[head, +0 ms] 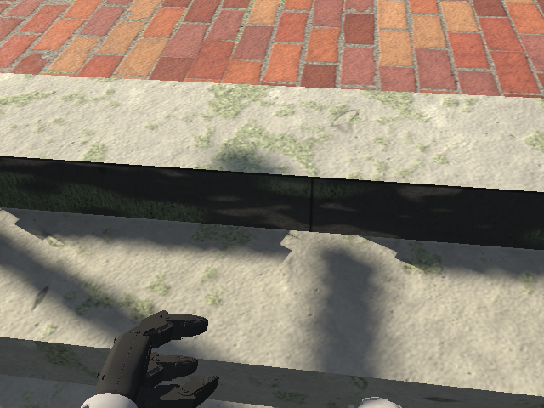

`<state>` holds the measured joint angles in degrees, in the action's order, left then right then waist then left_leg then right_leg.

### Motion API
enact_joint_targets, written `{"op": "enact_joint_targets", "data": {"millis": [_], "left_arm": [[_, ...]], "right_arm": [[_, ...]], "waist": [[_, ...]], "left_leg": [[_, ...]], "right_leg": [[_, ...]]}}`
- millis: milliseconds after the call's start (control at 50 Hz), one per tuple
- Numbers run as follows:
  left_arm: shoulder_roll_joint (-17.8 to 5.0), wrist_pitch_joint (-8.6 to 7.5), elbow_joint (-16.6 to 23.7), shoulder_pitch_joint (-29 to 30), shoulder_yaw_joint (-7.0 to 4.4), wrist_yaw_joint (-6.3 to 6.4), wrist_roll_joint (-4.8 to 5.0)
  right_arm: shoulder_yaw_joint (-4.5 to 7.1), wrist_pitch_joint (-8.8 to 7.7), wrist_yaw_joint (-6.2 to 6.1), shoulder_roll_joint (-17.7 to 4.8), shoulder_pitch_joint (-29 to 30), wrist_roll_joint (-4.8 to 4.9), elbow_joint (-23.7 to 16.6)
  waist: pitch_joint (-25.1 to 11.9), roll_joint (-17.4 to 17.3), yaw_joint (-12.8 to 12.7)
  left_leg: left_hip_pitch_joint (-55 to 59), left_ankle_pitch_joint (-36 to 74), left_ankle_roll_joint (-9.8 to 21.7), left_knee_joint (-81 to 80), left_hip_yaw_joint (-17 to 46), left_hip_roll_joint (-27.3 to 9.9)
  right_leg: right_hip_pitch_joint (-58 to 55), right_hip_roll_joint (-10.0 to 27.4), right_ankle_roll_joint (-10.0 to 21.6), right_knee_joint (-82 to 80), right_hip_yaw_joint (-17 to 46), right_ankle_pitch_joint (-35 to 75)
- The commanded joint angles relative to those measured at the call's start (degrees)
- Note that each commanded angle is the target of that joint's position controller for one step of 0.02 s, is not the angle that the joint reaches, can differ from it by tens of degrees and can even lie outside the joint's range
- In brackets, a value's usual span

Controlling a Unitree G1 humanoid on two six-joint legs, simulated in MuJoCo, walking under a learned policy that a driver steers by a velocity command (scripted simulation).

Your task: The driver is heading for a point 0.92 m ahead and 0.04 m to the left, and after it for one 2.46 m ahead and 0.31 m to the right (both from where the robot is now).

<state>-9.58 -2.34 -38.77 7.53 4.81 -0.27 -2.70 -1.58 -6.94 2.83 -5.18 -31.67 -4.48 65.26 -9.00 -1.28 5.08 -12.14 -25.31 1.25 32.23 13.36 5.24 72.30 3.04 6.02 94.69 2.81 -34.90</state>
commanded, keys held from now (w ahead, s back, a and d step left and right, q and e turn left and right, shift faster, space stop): w+q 0.34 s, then w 0.66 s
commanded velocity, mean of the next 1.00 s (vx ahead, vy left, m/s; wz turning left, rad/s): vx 0.50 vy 0.00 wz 0.34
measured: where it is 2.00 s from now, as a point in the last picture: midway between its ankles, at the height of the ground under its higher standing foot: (158, 154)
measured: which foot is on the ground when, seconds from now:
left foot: down 0.00-0.08, up 0.10-0.62, down 0.64-1.00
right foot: up 0.00-0.02, down 0.04-0.68, up 0.70-0.98, down 1.00-1.00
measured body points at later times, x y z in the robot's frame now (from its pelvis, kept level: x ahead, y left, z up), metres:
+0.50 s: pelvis +0.24 -0.05 +0.19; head +0.24 -0.07 +0.64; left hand +0.12 +0.13 +0.04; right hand +0.51 -0.19 +0.09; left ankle +0.34 +0.09 -0.47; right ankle +0.18 -0.15 -0.55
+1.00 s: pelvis +0.50 +0.02 +0.20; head +0.50 +0.02 +0.65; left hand +0.67 +0.26 +0.14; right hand +0.49 -0.20 +0.05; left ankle +0.35 +0.09 -0.54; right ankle +0.64 -0.03 -0.38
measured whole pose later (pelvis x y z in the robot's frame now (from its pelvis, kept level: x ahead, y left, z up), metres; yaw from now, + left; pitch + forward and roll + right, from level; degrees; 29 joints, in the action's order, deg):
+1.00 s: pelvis +0.50 +0.02 +0.20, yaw +20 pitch +6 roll -1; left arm -6.0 -1.0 -40.2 0.9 3.9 -2.1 -0.3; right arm -0.5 -5.6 2.2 -8.6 -29.6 -0.3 63.8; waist -7.4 -1.7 0.8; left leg -1.7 -12.3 2.2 12.7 -3.8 -2.8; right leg 58.0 1.3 7.5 81.9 -6.0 -27.8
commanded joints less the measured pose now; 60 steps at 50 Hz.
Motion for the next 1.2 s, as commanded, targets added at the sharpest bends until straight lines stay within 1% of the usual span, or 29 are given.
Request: {"op": "enact_joint_targets", "data": {"millis": [20,60,80,100,140,220,320,340,360,460,480,560,640,680,700,720,760,820,880,920,960,980,1000,1020,1040,1060,1080,1160,1200], "left_arm": [[0.77,-0.11,8.44,10.65,0.08,-2.35,0.76],[-11.68,-2.22,0.07,-11.57,-5.0,-1.81,1.02],[-16.11,-2.55,-3.43,-25.02,-6.16,-0.65,-0.46],[-17.39,-1.77,-5.83,-37.23,-5.94,-1.04,-2.4],[-14.73,-3.18,-11.3,-29.22,-5.78,-1.61,1.2],[4.78,-2.73,-14.54,-12.93,-2.39,0.7,0.58],[0.69,-5.17,-18.45,-15.41,-2.99,1.21,-1.76],[-0.88,-4.25,-19.63,-22.22,-4.17,-1.04,8.25],[-1.7,-3.61,-19.68,-25.86,-4.18,-1.93,8.74],[-4.49,-2.2,-18.75,-32.82,-5.67,-0.9,4.68],[-8.68,-4.22,-17.57,-24.61,-5.46,-2.95,-7.83],[-6.11,-6.0,-20.98,-30.76,-5.34,-2.61,-2.27],[-11.96,-2.87,-20.29,-33.97,-7.59,-3.34,-2.26],[-6.11,-3.6,-19.84,-39.81,-5.77,-5.47,-3.9],[-5.94,-3.24,-18.58,-30.12,-5.84,-7.72,-2.4],[-3.19,-3.2,-16.79,-23.96,-5.71,-8.1,-0.37],[-3.41,-3.56,-14.34,-20.24,-6.47,-6.56,-0.88],[6.56,-0.11,-4.07,-13.25,-1.41,-6.54,-0.61],[-0.38,1.08,3.69,-6.05,-1.89,-4.08,3.0],[-3.64,1.18,3.37,-4.37,-2.56,-3.97,3.1],[-3.73,2.62,0.67,-6.94,-1.9,-4.36,0.96],[1.44,2.3,-3.96,-18.66,-2.11,0.84,2.31],[0.13,0.96,-5.5,-27.61,-2.44,2.53,4.17],[-5.94,0.31,-6.91,-33.03,-4.5,2.98,2.65],[-12.45,1.1,-8.88,-36.4,-6.9,3.89,2.29],[-17.37,1.5,-10.09,-32.96,-9.15,4.35,3.01],[-15.37,0.75,-9.4,-23.85,-9.22,3.36,2.92],[1.24,-1.36,-16.67,-23.87,-6.61,1.0,-0.18],[0.76,-2.81,-18.5,-25.9,-7.05,0.15,0.8]], "right_arm": [[3.42,-0.91,1.61,-16.3,11.71,4.12,-11.4],[5.17,-2.91,1.93,-17.29,17.67,4.55,-17.13],[3.33,-3.18,2.1,-8.3,9.13,1.78,-17.49],[4.26,-2.11,2.6,-7.69,9.69,2.79,-14.07],[4.73,-0.71,1.5,-7.13,10.21,3.03,-10.9],[2.9,2.81,1.74,-5.06,12.0,1.98,-9.53],[2.88,1.6,3.68,-11.31,26.12,2.89,-15.35],[2.4,4.17,-2.21,-8.72,28.95,7.03,-20.88],[2.58,5.07,-3.97,-10.23,29.56,8.39,-21.18],[2.83,5.09,-2.43,-8.68,30.13,8.4,-23.12],[2.55,4.54,1.71,-8.36,29.76,0.42,-21.72],[2.41,5.93,2.23,-7.71,34.5,0.93,-24.56],[4.64,4.63,0.24,-11.39,26.19,3.93,-21.38],[7.2,3.74,-2.53,-17.64,1.64,2.91,-14.48],[7.96,4.76,-2.25,-18.65,-15.38,0.55,-7.74],[9.11,4.32,-2.14,-20.21,-16.9,-1.2,-3.89],[6.12,4.78,-0.97,-10.12,-7.67,-1.04,-0.63],[0.28,4.71,0.23,-0.4,5.88,-0.86,1.17],[0.71,1.39,1.36,-7.5,25.2,-4.13,-5.8],[1.86,-0.85,1.51,-15.3,24.81,0.83,-12.31],[3.5,-1.42,0.95,-21.99,14.06,4.47,-11.04],[4.07,-0.8,-3.08,-17.0,3.0,8.15,-5.57],[4.14,0.07,-4.35,-17.62,0.79,7.88,-4.53],[4.12,-0.11,-4.77,-14.33,-0.37,7.13,-5.9],[4.46,-0.38,-2.97,-11.6,1.9,7.18,-10.36],[5.29,-0.33,-1.2,-10.35,10.16,3.48,-14.55],[4.71,-0.42,0.31,-7.13,10.17,0.53,-18.88],[2.2,1.71,-1.77,0.07,17.69,2.43,-26.61],[1.52,2.64,-2.55,-0.38,18.98,2.03,-28.5]], "waist": [[8.74,-8.03,-8.99],[-6.02,1.91,-17.13],[-22.06,19.8,-16.54],[-19.11,22.78,-19.36],[5.64,15.84,-11.39],[2.68,-0.1,-1.55],[3.0,0.84,-2.87],[7.66,-1.03,-2.54],[7.59,-1.25,-5.38],[8.58,5.55,-7.76],[13.71,9.83,-5.65],[9.42,5.27,-6.67],[4.19,7.58,-4.65],[-12.28,-3.77,1.36],[-7.57,-8.81,8.58],[2.6,-4.99,9.34],[6.77,-4.06,2.2],[8.87,-1.06,-7.39],[11.66,4.05,-14.92],[6.6,-0.1,-15.1],[7.71,-4.22,-12.56],[3.63,-3.86,-10.85],[-0.86,-11.41,-14.21],[-4.74,-8.56,-15.78],[-6.49,7.04,-16.19],[-2.87,18.95,-14.53],[2.66,12.96,-7.15],[13.7,3.11,-2.01],[13.91,2.16,-0.6]], "left_leg": [[-38.47,25.86,13.92,-26.0,14.25,-14.11],[-23.25,65.59,6.91,-1.38,4.67,-6.35],[-37.65,40.91,4.11,22.03,4.19,2.57],[-44.75,12.6,3.08,50.73,9.82,6.62],[-55.62,26.58,4.57,66.64,5.24,0.01],[-47.58,30.05,7.57,69.29,-0.62,-6.62],[-46.5,29.99,10.44,59.03,-5.44,-7.23],[-37.21,30.24,4.13,47.59,-8.53,-7.01],[-34.44,28.57,3.3,42.25,-12.38,-5.77],[-31.29,27.81,4.02,24.18,-15.68,-5.12],[-36.65,25.47,7.55,25.35,-10.59,-8.33],[-31.04,12.05,7.51,14.64,-15.83,-7.81],[-4.84,22.0,6.05,-7.5,-21.68,-0.16],[41.37,43.84,20.74,2.67,-2.52,-13.8],[45.15,44.75,27.86,-12.83,17.36,-23.55],[38.07,38.45,23.35,-13.05,16.62,-23.97],[25.28,36.33,18.81,-10.68,5.89,-23.42],[2.37,18.71,15.17,-14.89,-1.03,-22.89],[-31.91,6.15,10.68,-28.41,-14.09,-14.54],[-48.62,25.21,12.77,-36.91,-15.72,-12.4],[-13.93,68.2,14.87,-27.8,-13.42,-18.33],[3.54,92.92,10.38,-17.91,-18.88,-17.19],[11.98,102.94,8.99,-3.88,-18.53,-17.28],[7.72,96.07,6.7,11.75,-16.69,-16.49],[-11.1,71.75,4.35,29.3,-17.12,-8.8],[-25.38,19.31,3.61,54.03,-12.98,0.07],[-32.26,17.66,4.53,68.06,-7.21,-2.92],[-44.68,15.35,6.48,77.88,-7.49,-5.26],[-47.06,14.52,6.31,71.41,-6.26,-6.69]], "right_leg": [[-44.02,-2.41,-5.56,-10.54,-11.01,5.7],[-57.54,-6.43,-0.93,-30.26,-1.2,15.82],[-81.63,7.82,12.1,-45.2,32.92,16.64],[-78.67,16.75,15.08,-63.38,60.94,4.48],[-53.92,13.82,9.4,-67.54,48.21,-23.75],[-40.52,11.77,5.14,-65.88,20.07,2.27],[-46.18,8.91,2.14,-77.71,-3.66,19.23],[-46.0,10.73,-1.29,-78.63,-5.5,25.73],[-47.65,8.11,-2.16,-81.79,-10.38,26.91],[-67.29,8.8,-2.82,-83.06,-11.44,30.28],[-66.75,14.17,5.71,-84.67,-9.49,31.64],[-78.28,15.08,10.1,-80.09,-10.36,57.75],[-76.39,12.38,8.39,-64.2,-14.47,85.78],[-41.61,6.04,-0.68,-37.11,-13.66,55.69],[-25.76,-5.93,-2.84,-11.12,-10.24,9.07],[-11.35,-4.49,-0.02,13.94,-0.37,11.1],[4.0,-3.93,7.36,36.86,1.96,11.37],[13.05,-1.46,13.64,52.38,2.07,6.06],[-13.78,3.6,11.29,15.76,-0.9,16.95],[-49.88,0.78,0.77,1.68,-8.76,25.93],[-32.2,-4.92,-3.12,-14.73,-13.77,9.89],[-35.48,-5.93,0.38,-18.33,-19.07,-0.66],[-39.54,-9.25,1.49,-28.0,-16.66,-2.3],[-48.34,-4.26,5.37,-31.66,-0.1,-2.21],[-57.9,5.47,11.04,-53.97,29.57,-12.27],[-57.8,10.62,14.63,-79.95,56.45,-17.26],[-52.28,11.3,12.6,-80.29,53.64,-21.19],[-40.1,7.51,4.18,-70.05,21.79,-1.3],[-42.84,5.13,2.08,-71.07,12.91,7.86]]}}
